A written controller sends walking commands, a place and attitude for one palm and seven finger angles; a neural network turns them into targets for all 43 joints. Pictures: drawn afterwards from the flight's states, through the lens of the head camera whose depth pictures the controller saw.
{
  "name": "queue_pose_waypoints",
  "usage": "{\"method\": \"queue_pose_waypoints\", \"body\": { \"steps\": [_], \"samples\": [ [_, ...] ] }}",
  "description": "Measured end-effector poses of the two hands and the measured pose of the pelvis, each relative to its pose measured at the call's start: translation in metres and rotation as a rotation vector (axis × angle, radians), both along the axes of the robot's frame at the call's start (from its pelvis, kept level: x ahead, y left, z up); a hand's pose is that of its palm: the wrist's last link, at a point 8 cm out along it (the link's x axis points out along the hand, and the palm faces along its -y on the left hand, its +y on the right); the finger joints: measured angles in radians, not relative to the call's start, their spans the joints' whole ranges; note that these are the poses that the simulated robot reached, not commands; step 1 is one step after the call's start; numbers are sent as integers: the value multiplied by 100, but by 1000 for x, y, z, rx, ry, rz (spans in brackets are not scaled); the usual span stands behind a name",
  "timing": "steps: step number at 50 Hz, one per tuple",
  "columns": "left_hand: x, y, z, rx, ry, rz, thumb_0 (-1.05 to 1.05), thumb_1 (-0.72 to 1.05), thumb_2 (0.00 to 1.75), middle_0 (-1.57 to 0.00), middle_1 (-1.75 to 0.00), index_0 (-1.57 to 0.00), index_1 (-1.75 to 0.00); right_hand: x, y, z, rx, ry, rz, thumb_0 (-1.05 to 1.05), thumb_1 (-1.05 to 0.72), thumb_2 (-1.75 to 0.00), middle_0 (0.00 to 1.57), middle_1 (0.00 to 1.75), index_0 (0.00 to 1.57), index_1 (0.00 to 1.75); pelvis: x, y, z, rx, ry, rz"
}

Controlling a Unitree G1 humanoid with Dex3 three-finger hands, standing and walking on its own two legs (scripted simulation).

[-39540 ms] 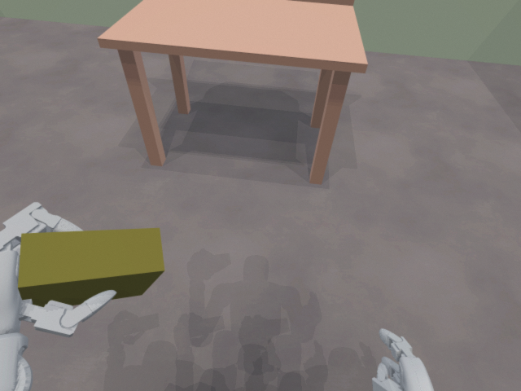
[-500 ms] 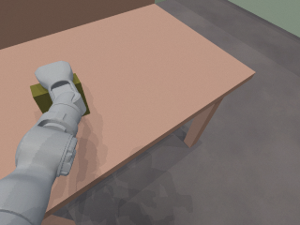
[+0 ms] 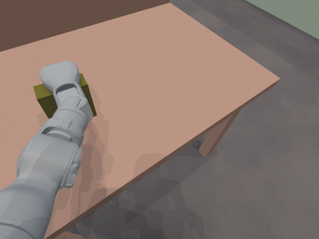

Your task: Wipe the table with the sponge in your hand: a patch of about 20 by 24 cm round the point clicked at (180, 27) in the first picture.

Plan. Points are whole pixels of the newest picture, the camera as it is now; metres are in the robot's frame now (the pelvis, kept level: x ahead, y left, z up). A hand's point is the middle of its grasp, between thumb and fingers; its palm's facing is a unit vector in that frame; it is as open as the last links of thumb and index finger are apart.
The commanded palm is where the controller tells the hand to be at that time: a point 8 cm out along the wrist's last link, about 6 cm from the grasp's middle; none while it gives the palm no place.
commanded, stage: wipe back along the third lane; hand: left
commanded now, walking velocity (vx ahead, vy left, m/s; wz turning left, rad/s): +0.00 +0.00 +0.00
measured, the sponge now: (70, 107) +0.48 +0.23 +0.01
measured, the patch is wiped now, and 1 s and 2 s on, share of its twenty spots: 0.95 0.95 0.95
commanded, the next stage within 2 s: slide back across to the middle lane in 1.38 s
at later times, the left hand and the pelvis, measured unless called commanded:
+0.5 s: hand (77, 105) +0.44 +0.19 +0.07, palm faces -0.04 -0.03 -1.00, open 9.7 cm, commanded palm +0.41 +0.16 +0.11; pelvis +0.01 -0.02 +0.01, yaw +3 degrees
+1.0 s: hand (90, 119) +0.40 +0.16 +0.07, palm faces -0.05 -0.04 -1.00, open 9.7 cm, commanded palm +0.37 +0.13 +0.11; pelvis +0.01 -0.04 +0.02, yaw +3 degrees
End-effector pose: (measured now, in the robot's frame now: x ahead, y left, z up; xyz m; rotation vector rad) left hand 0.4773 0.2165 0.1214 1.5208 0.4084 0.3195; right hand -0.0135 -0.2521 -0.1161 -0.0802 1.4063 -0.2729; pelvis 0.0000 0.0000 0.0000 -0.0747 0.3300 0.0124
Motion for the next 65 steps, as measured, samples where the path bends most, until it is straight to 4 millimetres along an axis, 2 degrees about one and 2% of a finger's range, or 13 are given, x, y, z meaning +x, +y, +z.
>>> {"method": "queue_pose_waypoints", "body": {
  "steps": [4, 14, 19, 25, 40, 57, 65],
  "samples": [
    [-13, -1, 0, -14, -12, 8, 0, -47, 108, -75, -143, -76, -144, 25, 5, -1, 25, -48, 30, 1, -90, -90, 20, 30, 20, 30, 4, 1, 3, 4, -28, 8],
    [-34, -20, 1, 10, -5, -12, -1, -46, 108, -74, -144, -74, -146, 108, 9, 4, 47, -224, 137, 1, -91, -90, 19, 30, 20, 30, 2, -2, 7, 20, -73, 32],
    [-43, -25, 0, -7, -6, 2, -1, -46, 108, -74, -144, -74, -146, 135, 8, 9, 52, -271, 175, 1, -91, -90, 19, 30, 20, 30, 2, -8, 9, 29, -87, 36],
    [-51, -33, 1, 6, -6, 5, -1, -46, 108, -74, -144, -74, -145, 145, 2, 13, 55, -273, 184, 1, -91, -90, 19, 30, 20, 30, 6, -17, 11, 37, -106, 39],
    [-74, -54, 0, -16, 2, 2, -1, -46, 108, -74, -144, -74, -146, 145, -17, 12, 67, -253, 156, 1, -91, -90, 19, 30, 20, 30, 12, -33, 18, 57, -168, 32],
    [-109, -81, 0, -9, -14, -26, -2, -46, 108, -74, -145, -74, -146, 194, -15, 30, 109, -400, 223, 1, -91, -90, 19, 30, 20, 30, 7, -47, 19, 73, -220, 44],
    [-123, -90, -1, -19, -21, -21, -1, -46, 108, -74, -145, -74, -146, 207, -10, 38, 127, -446, 253, 1, -91, -90, 19, 30, 20, 30, 3, -53, 19, 80, -245, 48]
  ]
}}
